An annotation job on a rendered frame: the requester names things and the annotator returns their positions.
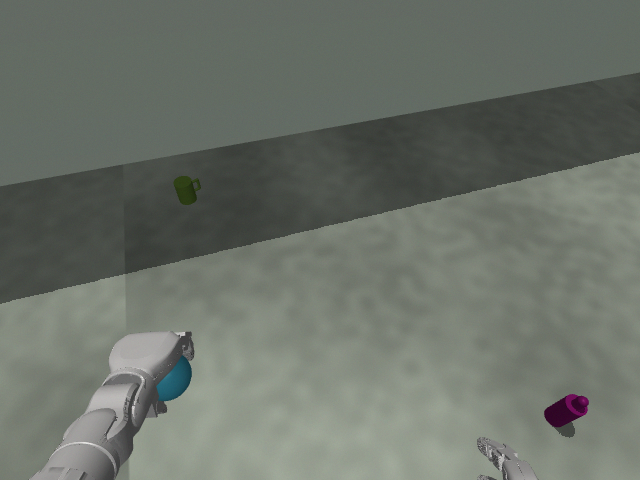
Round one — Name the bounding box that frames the left robot arm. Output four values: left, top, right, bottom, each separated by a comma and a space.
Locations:
29, 368, 156, 480

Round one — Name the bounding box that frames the left robot hand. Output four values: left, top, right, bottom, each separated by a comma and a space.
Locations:
108, 331, 194, 418

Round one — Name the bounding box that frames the right robot hand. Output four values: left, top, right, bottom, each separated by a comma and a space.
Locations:
477, 437, 538, 480

